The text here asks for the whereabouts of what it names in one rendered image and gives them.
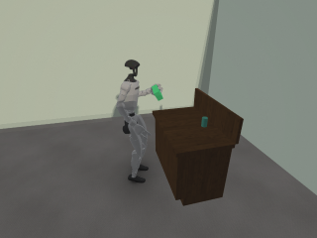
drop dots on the right robot upper arm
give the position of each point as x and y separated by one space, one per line
124 89

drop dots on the robot left shin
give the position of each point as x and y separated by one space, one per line
143 151

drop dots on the table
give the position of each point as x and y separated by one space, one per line
196 159

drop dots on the right robot hand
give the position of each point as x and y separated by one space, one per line
139 129

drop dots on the left robot hand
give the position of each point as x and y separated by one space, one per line
159 87

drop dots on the robot torso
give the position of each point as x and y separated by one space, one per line
131 100

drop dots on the left robot forearm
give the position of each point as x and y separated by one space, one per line
144 92

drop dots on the right robot forearm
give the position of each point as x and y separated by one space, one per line
126 115

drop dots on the sponge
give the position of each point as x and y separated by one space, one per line
157 92

